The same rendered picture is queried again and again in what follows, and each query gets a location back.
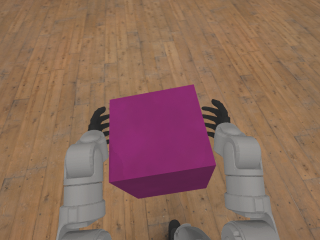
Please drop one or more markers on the robot right hand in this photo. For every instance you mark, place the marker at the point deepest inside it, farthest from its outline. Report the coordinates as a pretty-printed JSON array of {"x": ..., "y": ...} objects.
[{"x": 221, "y": 113}]

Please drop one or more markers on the left robot forearm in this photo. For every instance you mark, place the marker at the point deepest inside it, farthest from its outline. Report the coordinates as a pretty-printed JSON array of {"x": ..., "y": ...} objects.
[{"x": 83, "y": 202}]

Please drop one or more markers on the right robot shin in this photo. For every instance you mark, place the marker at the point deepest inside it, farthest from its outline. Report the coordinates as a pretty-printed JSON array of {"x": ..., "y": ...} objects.
[{"x": 183, "y": 225}]

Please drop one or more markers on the robot right foot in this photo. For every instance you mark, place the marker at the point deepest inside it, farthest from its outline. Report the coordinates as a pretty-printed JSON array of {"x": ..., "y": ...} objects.
[{"x": 173, "y": 225}]

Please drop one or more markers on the robot right upper arm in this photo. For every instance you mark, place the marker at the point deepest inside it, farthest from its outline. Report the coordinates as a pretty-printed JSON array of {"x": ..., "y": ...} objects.
[{"x": 248, "y": 230}]

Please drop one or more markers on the right robot forearm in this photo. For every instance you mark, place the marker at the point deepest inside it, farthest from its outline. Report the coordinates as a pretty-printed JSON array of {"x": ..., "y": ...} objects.
[{"x": 245, "y": 190}]

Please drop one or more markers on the carton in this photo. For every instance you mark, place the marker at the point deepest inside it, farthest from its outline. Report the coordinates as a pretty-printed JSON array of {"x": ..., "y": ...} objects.
[{"x": 158, "y": 143}]

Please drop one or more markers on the robot left upper arm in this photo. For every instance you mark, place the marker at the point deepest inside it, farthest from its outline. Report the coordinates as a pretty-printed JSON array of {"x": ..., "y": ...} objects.
[{"x": 89, "y": 234}]

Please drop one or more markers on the robot left hand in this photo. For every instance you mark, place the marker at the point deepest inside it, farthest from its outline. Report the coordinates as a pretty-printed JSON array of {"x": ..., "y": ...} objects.
[{"x": 96, "y": 120}]

